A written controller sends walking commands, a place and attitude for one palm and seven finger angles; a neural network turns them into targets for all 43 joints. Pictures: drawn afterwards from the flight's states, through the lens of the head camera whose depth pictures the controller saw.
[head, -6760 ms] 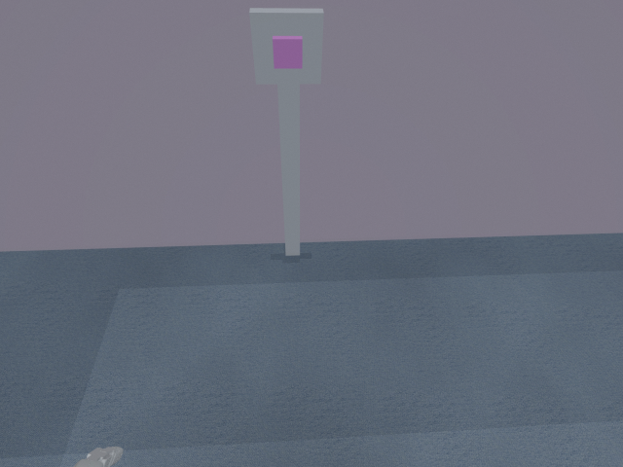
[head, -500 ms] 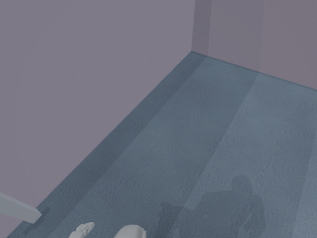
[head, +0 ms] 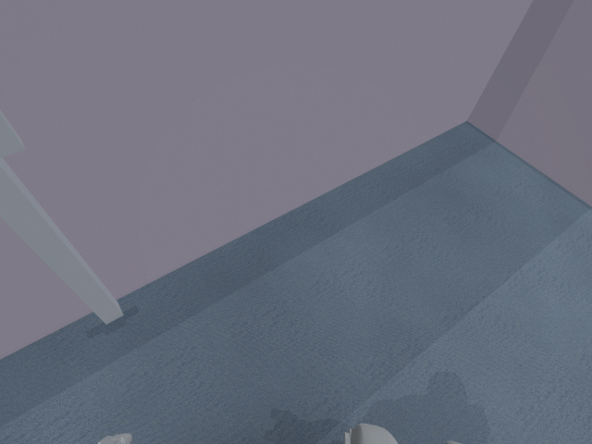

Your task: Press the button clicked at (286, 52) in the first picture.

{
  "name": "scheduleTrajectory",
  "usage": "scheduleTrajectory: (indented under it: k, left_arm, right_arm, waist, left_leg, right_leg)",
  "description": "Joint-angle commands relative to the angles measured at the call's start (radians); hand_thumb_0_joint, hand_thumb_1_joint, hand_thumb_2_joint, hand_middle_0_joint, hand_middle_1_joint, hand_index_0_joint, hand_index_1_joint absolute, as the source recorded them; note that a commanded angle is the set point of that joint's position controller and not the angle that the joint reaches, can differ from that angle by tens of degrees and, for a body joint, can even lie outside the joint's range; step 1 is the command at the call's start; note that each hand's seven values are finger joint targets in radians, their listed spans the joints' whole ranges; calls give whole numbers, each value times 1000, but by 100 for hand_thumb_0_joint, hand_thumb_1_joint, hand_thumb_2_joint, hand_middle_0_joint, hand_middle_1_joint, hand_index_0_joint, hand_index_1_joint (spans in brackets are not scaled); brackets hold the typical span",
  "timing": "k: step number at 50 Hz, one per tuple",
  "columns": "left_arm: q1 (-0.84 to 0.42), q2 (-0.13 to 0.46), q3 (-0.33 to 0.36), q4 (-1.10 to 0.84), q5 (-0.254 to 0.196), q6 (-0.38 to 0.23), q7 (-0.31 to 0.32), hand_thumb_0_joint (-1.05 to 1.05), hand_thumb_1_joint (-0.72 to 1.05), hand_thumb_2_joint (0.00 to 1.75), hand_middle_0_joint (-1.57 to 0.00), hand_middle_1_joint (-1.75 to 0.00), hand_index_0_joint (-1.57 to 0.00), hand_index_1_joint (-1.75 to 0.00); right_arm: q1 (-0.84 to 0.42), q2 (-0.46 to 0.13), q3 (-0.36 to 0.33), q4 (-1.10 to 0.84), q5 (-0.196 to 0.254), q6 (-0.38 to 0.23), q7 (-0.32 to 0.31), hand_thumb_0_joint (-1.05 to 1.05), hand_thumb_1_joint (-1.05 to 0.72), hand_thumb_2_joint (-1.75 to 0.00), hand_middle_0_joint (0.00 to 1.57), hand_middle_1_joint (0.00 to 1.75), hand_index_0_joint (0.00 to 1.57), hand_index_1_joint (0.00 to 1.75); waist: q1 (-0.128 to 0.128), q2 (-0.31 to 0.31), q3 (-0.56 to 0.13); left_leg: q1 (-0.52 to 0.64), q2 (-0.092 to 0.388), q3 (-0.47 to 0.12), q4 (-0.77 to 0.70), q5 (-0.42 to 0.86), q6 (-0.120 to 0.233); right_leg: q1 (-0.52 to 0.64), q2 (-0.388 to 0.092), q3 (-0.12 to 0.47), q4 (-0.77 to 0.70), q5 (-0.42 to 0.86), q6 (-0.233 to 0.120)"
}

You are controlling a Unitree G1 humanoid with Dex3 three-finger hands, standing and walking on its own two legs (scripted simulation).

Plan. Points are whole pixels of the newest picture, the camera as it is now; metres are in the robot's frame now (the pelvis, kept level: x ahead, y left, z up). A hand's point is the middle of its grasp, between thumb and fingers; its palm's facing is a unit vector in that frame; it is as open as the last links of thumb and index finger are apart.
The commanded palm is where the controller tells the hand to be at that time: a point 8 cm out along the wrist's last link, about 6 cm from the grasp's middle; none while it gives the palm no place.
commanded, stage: turn to face it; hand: left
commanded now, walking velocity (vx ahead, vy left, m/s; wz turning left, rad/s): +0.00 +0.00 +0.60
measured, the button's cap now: out of the picture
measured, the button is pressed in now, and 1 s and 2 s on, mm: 0 0 0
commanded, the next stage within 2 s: take the last steps up to it in 1.08 s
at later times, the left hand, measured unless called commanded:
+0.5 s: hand out of the picture +0.03 +0.15 -0.14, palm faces +0.30 -0.91 -0.29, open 7.4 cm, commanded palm none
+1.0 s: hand out of the picture -0.11 +0.20 -0.17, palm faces +0.57 -0.78 -0.25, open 7.4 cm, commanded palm none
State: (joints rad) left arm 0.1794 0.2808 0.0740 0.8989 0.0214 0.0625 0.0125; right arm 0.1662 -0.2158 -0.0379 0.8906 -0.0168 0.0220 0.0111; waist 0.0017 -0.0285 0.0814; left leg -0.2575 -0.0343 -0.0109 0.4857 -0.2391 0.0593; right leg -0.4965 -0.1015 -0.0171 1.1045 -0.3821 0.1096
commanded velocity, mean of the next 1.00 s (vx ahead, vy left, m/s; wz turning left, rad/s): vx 0.00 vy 0.00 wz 0.48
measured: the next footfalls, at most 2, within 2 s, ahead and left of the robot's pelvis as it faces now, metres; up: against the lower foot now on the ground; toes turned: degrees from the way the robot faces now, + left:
right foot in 0.28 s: +0.06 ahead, -0.15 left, +0.00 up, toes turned +10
left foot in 0.74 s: -0.05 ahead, +0.08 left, +0.00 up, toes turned +33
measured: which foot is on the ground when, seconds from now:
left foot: down 0.00-0.28, up 0.30-0.72, down 0.74-1.00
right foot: up 0.00-0.26, down 0.28-0.74, up 0.76-1.00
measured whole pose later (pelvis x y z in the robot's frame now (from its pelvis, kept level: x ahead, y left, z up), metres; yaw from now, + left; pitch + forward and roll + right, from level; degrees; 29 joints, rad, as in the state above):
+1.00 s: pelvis -0.03 -0.01 +0.00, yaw +33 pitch +0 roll -1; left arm 0.23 0.27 0.06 0.95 0.02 0.06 0.02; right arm 0.13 -0.19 -0.02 0.91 -0.02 0.02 0.00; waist 0.02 -0.03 0.07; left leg -0.20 -0.02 0.00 0.46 -0.25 0.05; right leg -0.46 -0.09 -0.04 1.04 -0.41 0.10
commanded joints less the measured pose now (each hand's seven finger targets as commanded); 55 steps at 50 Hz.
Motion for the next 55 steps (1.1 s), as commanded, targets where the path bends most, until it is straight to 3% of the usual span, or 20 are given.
scheduleTrajectory:
  k: [1, 7, 11, 12, 13, 14, 15, 18, 20, 25, 31, 34, 35, 36, 37, 38, 41, 44, 50, 55]
  left_arm:
    - [-51, 61, 16, -99, -7, -31, 3, 0, 90, 90, -20, -30, -20, -30]
    - [-94, 45, 7, -134, -15, -40, 10, 0, 90, 90, -20, -30, -20, -30]
    - [16, 51, 10, -118, -22, -53, 16, 0, 90, 90, -20, -30, -20, -30]
    - [53, 82, 16, -109, -19, -62, 20, 0, 90, 90, -20, -30, -20, -30]
    - [89, 164, 33, -110, -3, -73, 28, 0, 90, 90, -20, -30, -20, -30]
    - [69, 217, 34, -123, 2, -68, 27, 0, 90, 90, -20, -30, -20, -30]
    - [41, 180, 33, -131, -6, -69, 30, 0, 90, 90, -20, -30, -20, -30]
    - [-92, 87, 4, -149, -5, -67, 24, 0, 90, 90, -20, -30, -20, -30]
    - [-51, 80, 1, -136, -4, -74, 24, 0, 90, 90, -20, -30, -20, -30]
    - [60, 115, 11, -87, 3, -70, 23, 0, 90, 90, -20, -30, -20, -30]
    - [118, 157, 25, -47, 10, -62, 19, 0, 90, 90, -20, -30, -20, -30]
    - [102, 167, 31, -30, 5, -54, 16, 0, 90, 90, -20, -30, -20, -30]
    - [98, 157, 30, -31, -4, -49, 12, 0, 90, 90, -20, -30, -20, -30]
    - [112, 109, 26, -50, -11, -43, 8, 0, 90, 90, -20, -30, -20, -30]
    - [73, 47, -2, -89, -9, -40, 4, 0, 90, 90, -20, -30, -20, -30]
    - [15, 62, -4, -94, -2, -26, 14, 0, 90, 90, -20, -30, -20, -30]
    - [18, 63, 7, -37, -7, -27, 3, 0, 90, 90, -20, -30, -20, -30]
    - [82, 64, 4, -8, -6, -26, -2, 0, 90, 90, -20, -30, -20, -30]
    - [21, 34, -6, -29, -9, -27, 6, 0, 90, 90, -20, -30, -20, -30]
    - [34, 9, -12, -31, -15, -39, 10, 0, 90, 90, -20, -30, -20, -30]
  right_arm:
    - [71, -218, -71, -45, -2, -15, -19, 0, -90, -90, 20, 30, 20, 30]
    - [81, -220, -82, -41, -9, -5, -19, 0, -90, -90, 20, 30, 20, 30]
    - [29, -211, -88, -60, -4, 3, -15, 0, -90, -90, 20, 30, 20, 30]
    - [23, -188, -86, -65, 4, 3, -12, 0, -90, -90, 20, 30, 20, 30]
    - [51, -123, -76, -76, 13, 0, -5, 0, -90, -90, 20, 30, 20, 30]
    - [57, -114, -77, -97, 5, 1, -6, 0, -90, -90, 20, 30, 20, 30]
    - [46, -155, -87, -80, -9, 16, -5, 0, -90, -90, 20, 30, 20, 30]
    - [70, -130, -83, -26, -11, 37, 16, 0, -90, -90, 20, 30, 20, 30]
    - [74, -123, -76, -19, -9, 41, 21, 0, -90, -90, 20, 30, 20, 30]
    - [-18, -117, -67, -32, -5, 47, 23, 0, -90, -90, 20, 30, 20, 30]
    - [-79, -98, -41, -51, 7, 26, 18, 0, -90, -90, 20, 30, 20, 30]
    - [-14, -105, -38, -39, 7, 11, 11, 0, -90, -90, 20, 30, 20, 30]
    - [31, -135, -45, -29, 5, 4, 12, 0, -90, -90, 20, 30, 20, 30]
    - [83, -237, -67, -25, -2, -9, 9, 0, -90, -90, 20, 30, 20, 30]
    - [134, -326, -85, -19, 3, -5, 4, 0, -90, -90, 20, 30, 20, 30]
    - [168, -315, -84, 7, 1, -5, -10, 0, -90, -90, 20, 30, 20, 30]
    - [12, -219, -51, -22, -4, -8, -28, 0, -90, -90, 20, 30, 20, 30]
    - [-11, -197, -42, -32, 3, -19, -28, 0, -90, -90, 20, 30, 20, 30]
    - [51, -184, -46, -4, -2, -16, -30, 0, -90, -90, 20, 30, 20, 30]
    - [31, -178, -49, 4, -9, -8, -29, 0, -90, -90, 20, 30, 20, 30]
  waist:
    - [-43, 139, -135]
    - [-50, 182, -142]
    - [5, 163, -172]
    - [27, 100, -172]
    - [38, -136, -201]
    - [28, -246, -174]
    - [26, -221, -141]
    - [-47, -112, -7]
    - [-32, -146, -26]
    - [18, -143, -42]
    - [50, -193, -117]
    - [13, -171, -147]
    - [-18, -113, -164]
    - [-47, 120, -216]
    - [-71, 342, -204]
    - [-99, 266, -202]
    - [-26, 205, -88]
    - [-2, 184, -122]
    - [-31, 157, -108]
    - [-16, 196, -104]
  left_leg:
    - [179, 252, -294, -134, 433, 115]
    - [138, 235, -388, -88, 479, 125]
    - [-4, 174, -407, -19, 422, 74]
    - [-111, 132, -383, 36, 302, 30]
    - [-298, 17, -228, 228, -19, -50]
    - [-372, -63, -77, 454, -349, -104]
    - [-332, -4, -120, 599, -334, -95]
    - [-322, 45, -60, 763, -140, -113]
    - [-318, 51, -31, 762, -106, -129]
    - [-306, 65, 15, 618, -156, -145]
    - [-184, 58, 90, 318, -226, -125]
    - [-16, 37, 128, 76, -86, -104]
    - [108, 53, 111, -63, 50, -89]
    - [300, 242, -128, -122, 293, -12]
    - [347, 449, -343, -122, 652, 103]
    - [285, 459, -340, -119, 630, 146]
    - [145, 309, -193, -121, 544, 107]
    - [162, 259, -127, -132, 553, 88]
    - [183, 280, -199, -134, 541, 123]
    - [107, 263, -255, -108, 500, 117]
  right_leg:
    - [-58, 9, 21, -81, -17, 3]
    - [41, 59, 28, -265, -71, -16]
    - [293, 93, 8, -570, 89, -37]
    - [430, 52, 38, -714, 177, -46]
    - [590, -192, 265, -831, 192, -115]
    - [505, -408, 420, -843, 274, -238]
    - [374, -381, 382, -857, 202, -264]
    - [241, -224, 130, -839, 185, -212]
    - [282, -202, 55, -817, 273, -204]
    - [374, -236, 14, -799, 345, -223]
    - [455, -274, -47, -699, 597, -240]
    - [402, -257, -114, -590, 592, -183]
    - [326, -235, -153, -494, 528, -135]
    - [112, -143, -193, -289, 247, -68]
    - [-88, -43, -156, -107, -291, -18]
    - [-90, -40, -52, -5, -284, -28]
    - [-70, -36, -7, 65, -81, -27]
    - [-29, -18, -19, 35, -12, -16]
    - [8, 9, -14, -133, -52, -15]
    - [148, 53, -29, -366, -48, -39]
